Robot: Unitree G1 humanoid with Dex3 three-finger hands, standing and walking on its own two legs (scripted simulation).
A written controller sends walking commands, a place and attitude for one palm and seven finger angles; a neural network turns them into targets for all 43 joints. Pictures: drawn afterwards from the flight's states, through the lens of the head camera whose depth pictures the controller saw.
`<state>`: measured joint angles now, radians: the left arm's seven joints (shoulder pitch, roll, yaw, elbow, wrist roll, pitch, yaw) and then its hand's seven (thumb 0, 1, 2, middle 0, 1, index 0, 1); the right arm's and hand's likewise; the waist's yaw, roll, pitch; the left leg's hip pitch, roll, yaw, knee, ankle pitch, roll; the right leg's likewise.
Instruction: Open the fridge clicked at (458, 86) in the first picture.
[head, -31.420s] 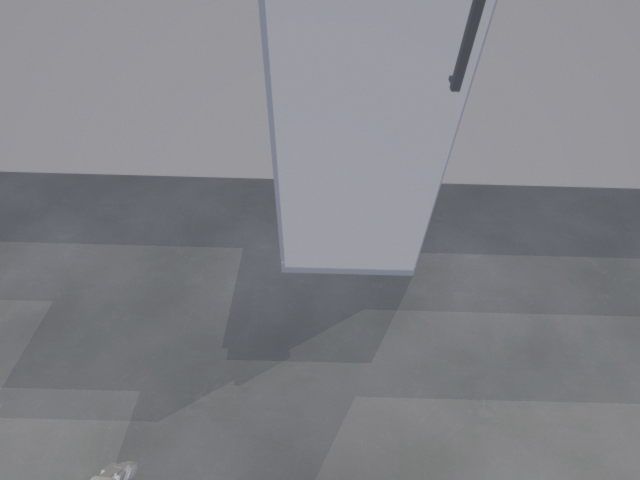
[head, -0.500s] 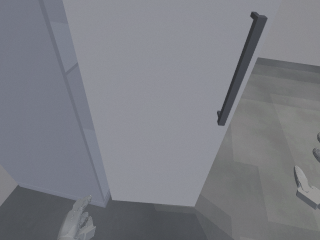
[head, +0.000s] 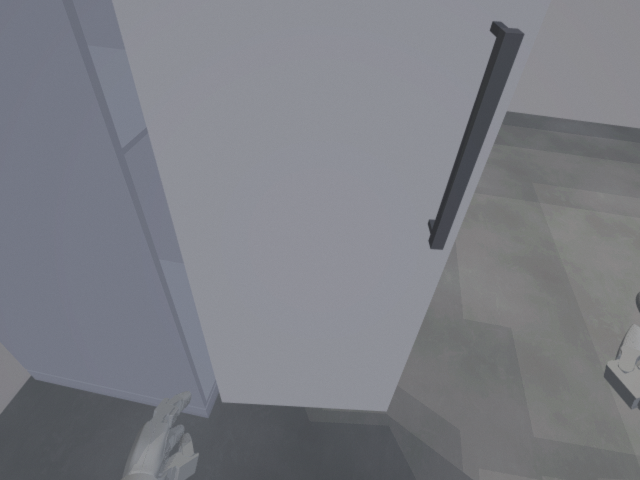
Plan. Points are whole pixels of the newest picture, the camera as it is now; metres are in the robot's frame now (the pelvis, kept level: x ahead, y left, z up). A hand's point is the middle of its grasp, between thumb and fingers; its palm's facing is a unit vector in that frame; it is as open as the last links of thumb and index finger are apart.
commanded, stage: step back with the hand held close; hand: right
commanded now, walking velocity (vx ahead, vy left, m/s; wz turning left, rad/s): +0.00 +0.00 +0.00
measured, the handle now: (462, 152) +0.47 -0.19 +0.21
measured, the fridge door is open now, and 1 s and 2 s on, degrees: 81 81 81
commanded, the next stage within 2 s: stop stepping back and stand still in 1.20 s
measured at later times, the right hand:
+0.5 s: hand out of the picture +0.14 -0.29 +0.16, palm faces +0.44 +0.77 -0.46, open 7.4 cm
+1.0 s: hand out of the picture +0.05 -0.33 +0.18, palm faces +0.54 +0.74 -0.41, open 7.4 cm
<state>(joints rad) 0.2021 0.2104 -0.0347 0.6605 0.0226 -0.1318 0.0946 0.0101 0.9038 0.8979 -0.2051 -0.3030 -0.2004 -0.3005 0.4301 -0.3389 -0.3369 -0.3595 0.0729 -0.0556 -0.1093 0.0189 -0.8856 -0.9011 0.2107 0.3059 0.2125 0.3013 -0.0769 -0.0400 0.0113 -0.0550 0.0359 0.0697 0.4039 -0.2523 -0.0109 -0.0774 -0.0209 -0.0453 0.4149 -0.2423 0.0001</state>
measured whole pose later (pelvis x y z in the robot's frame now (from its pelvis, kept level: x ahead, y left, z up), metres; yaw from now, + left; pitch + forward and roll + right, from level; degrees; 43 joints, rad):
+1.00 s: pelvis -0.13 -0.04 -0.01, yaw -4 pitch +4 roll +5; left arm 0.25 0.16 -0.01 0.62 0.02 -0.15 0.06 0.01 0.90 0.90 -0.21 -0.30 -0.20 -0.30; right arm 0.52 -0.44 -0.47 -0.49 0.05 -0.28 -0.16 0.02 -0.89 -0.90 0.21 0.30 0.21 0.30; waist -0.01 -0.01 -0.07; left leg -0.17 -0.09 0.03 0.59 -0.45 0.02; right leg -0.48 -0.03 0.01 0.42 -0.01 -0.05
